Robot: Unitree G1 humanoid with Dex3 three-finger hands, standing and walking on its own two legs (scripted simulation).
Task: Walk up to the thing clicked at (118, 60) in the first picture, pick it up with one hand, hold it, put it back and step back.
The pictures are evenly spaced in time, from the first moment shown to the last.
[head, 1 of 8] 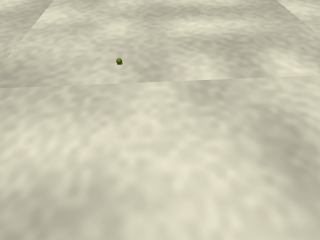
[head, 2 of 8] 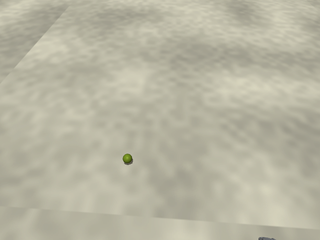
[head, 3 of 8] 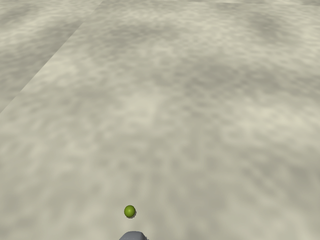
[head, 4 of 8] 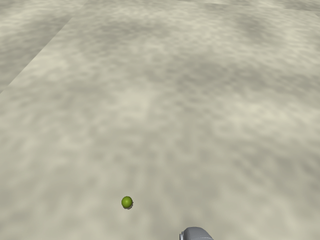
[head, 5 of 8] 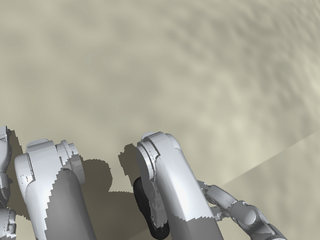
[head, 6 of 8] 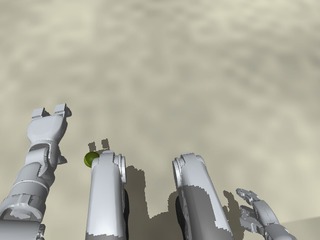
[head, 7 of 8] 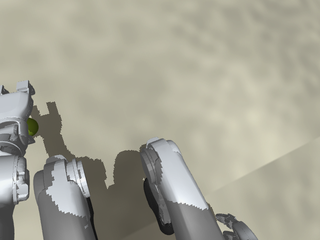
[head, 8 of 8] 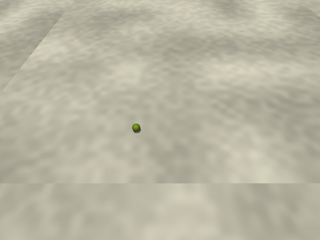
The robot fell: no
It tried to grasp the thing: no
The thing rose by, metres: 0.00
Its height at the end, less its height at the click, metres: +0.00
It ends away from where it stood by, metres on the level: 0.10
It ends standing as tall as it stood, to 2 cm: yes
